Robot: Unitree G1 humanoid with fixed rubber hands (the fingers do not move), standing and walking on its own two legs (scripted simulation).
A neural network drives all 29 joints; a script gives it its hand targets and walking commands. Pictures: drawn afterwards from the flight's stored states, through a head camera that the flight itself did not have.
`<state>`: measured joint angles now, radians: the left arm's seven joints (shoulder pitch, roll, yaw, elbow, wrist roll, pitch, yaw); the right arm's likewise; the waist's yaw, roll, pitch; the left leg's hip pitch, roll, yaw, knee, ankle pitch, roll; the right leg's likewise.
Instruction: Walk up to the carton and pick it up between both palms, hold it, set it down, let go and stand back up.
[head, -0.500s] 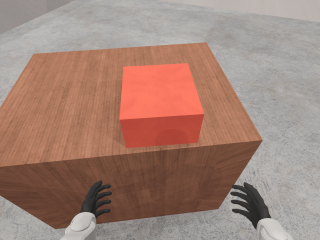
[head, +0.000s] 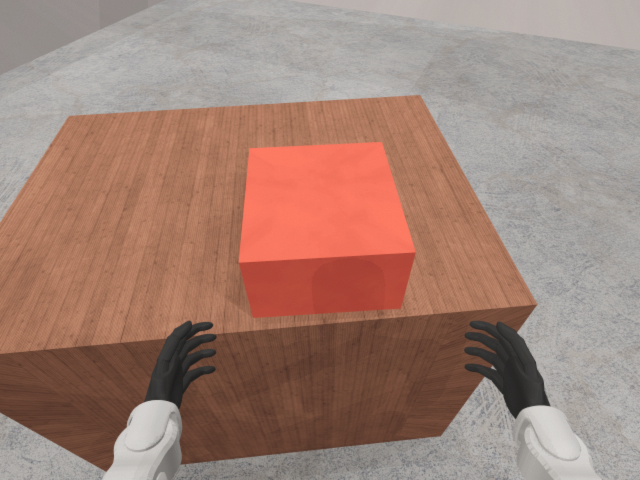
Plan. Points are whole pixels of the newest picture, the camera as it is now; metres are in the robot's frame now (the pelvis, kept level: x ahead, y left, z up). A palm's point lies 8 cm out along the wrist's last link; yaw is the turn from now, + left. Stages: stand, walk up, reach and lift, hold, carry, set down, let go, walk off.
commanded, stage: reach and lift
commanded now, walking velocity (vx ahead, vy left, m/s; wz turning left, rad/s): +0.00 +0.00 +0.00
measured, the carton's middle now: (321, 224) +0.51 +0.03 +0.00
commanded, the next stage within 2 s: none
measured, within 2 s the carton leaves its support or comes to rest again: neither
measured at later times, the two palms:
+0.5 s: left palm (188, 318) +0.30 +0.20 +0.04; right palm (507, 312) +0.31 -0.20 +0.05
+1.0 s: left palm (194, 250) +0.37 +0.20 +0.09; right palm (497, 233) +0.40 -0.20 +0.10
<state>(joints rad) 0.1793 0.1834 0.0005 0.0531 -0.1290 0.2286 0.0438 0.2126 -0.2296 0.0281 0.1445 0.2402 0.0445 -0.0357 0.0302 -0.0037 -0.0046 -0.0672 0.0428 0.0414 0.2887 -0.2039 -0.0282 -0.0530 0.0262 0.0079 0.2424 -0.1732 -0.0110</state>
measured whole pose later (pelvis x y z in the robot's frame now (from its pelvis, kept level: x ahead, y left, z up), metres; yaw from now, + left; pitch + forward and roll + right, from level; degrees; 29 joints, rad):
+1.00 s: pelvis -0.03 +0.00 +0.00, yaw -1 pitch +8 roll -1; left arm -0.70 0.22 0.02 0.83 -0.20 0.07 0.10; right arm -0.81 -0.33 0.05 1.06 0.32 -0.02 -0.01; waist 0.04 0.00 -0.10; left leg -0.32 0.05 0.04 0.35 -0.17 -0.02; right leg -0.31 0.03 0.01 0.29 -0.13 -0.01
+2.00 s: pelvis -0.03 +0.00 -0.02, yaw +1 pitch +26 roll -2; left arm -1.34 0.35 -0.17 1.54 -0.43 -0.11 0.05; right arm -1.34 -0.40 0.15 1.55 0.45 -0.03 0.03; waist 0.01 0.00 -0.26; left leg -0.72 0.05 0.01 0.41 -0.14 -0.02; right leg -0.67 0.03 -0.02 0.31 -0.09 0.00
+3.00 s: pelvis -0.02 +0.01 -0.01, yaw +5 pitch +31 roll -1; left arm -1.11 0.14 0.43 1.27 0.10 -0.31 0.07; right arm -1.10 -0.11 -0.59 1.12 -0.36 -0.17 0.01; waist -0.02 0.08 -0.23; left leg -0.70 0.00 -0.05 0.16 0.00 -0.01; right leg -0.61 -0.01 -0.08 0.02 0.04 0.00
